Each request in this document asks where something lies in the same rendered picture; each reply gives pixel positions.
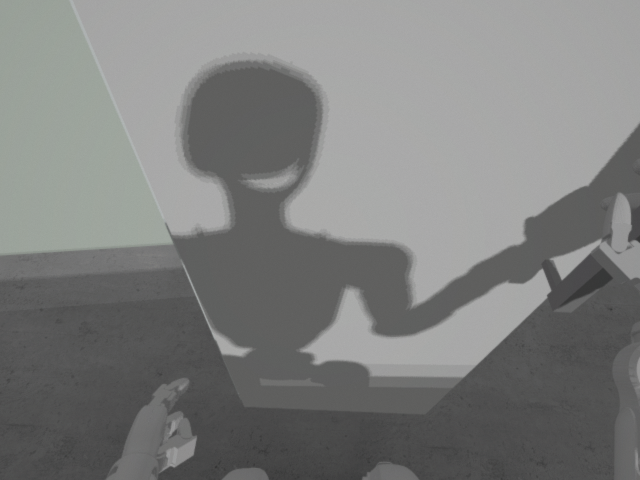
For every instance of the right robot forearm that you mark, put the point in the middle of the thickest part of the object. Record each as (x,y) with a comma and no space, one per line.
(626,374)

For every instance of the left robot forearm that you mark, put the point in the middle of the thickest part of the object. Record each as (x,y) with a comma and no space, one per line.
(137,466)

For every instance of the robot left hand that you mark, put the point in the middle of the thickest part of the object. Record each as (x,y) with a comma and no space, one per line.
(152,428)

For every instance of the fridge door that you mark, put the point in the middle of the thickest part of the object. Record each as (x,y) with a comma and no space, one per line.
(363,191)

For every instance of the robot right hand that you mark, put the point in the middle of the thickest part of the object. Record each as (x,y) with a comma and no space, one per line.
(620,258)

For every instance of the handle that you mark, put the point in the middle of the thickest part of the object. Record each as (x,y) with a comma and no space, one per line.
(585,280)

